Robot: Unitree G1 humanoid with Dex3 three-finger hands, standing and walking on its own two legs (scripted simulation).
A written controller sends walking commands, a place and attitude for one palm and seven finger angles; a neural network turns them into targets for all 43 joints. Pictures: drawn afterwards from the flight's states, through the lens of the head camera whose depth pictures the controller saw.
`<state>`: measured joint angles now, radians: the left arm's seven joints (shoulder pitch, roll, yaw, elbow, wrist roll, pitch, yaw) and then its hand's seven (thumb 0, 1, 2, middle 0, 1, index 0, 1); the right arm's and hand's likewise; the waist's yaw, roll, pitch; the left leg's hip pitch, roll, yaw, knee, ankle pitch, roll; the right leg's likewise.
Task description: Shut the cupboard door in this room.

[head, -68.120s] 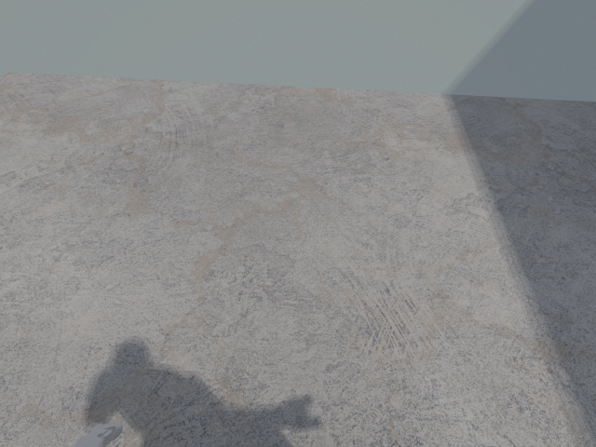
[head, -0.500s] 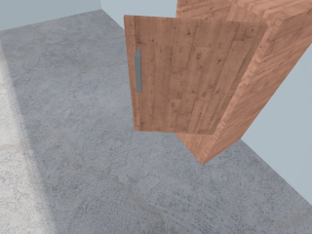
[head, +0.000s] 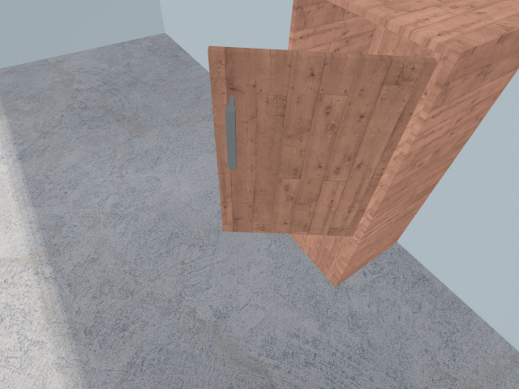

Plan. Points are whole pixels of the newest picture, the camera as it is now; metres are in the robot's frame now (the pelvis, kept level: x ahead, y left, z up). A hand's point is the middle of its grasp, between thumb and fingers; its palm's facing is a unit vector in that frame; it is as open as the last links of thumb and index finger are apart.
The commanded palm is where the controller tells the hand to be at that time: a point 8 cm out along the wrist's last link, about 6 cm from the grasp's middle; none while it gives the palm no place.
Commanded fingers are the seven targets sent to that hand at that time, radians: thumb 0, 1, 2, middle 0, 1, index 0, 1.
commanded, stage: look again from close up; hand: left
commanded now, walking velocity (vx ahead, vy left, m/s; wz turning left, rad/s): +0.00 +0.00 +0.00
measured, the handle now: (232, 134) +0.60 +0.11 +0.04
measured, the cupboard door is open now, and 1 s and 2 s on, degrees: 54 54 54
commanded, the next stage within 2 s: shuffle to correct the standing spot in 0.52 s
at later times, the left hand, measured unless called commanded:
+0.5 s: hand out of the picture +0.00 +0.15 -0.18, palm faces +0.03 -0.99 -0.16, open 7.4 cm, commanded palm none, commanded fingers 0.00 0.90 0.90 -0.20 -0.30 -0.20 -0.30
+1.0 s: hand out of the picture +0.02 +0.11 -0.18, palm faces +0.09 -0.98 -0.19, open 7.4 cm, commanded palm none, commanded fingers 0.00 0.90 0.90 -0.20 -0.30 -0.20 -0.30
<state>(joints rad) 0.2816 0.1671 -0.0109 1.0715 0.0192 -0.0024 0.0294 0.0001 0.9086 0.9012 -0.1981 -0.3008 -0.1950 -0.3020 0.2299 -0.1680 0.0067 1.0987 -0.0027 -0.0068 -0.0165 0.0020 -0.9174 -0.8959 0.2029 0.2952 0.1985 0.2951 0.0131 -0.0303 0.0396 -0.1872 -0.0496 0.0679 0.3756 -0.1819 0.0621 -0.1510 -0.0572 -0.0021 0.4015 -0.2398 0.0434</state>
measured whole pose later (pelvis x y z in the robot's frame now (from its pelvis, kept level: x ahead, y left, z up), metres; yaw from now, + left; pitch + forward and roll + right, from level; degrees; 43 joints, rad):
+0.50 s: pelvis +0.02 -0.01 +0.00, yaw +0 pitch -1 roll +0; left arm 0.31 0.13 -0.01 1.12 0.01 -0.01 0.04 0.00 0.91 0.90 -0.20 -0.30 -0.19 -0.30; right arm 0.30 -0.11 0.02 1.16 0.00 -0.02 -0.03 0.01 -0.91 -0.90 0.20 0.30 0.20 0.30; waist 0.01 -0.02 0.04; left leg -0.16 -0.04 0.07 0.37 -0.21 0.05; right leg -0.12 -0.05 0.00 0.40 -0.26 0.03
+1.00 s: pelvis +0.07 -0.05 -0.01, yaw +2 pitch +1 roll +1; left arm 0.38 0.14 0.03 1.11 0.02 -0.04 0.02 0.00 0.91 0.90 -0.20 -0.30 -0.19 -0.30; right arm 0.35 -0.12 -0.01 1.15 -0.01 -0.01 -0.03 0.01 -0.90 -0.90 0.20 0.30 0.20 0.30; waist 0.01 -0.01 0.02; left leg -0.27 0.02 0.06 0.69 -0.43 0.02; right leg -0.11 0.00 -0.07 0.50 -0.41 -0.04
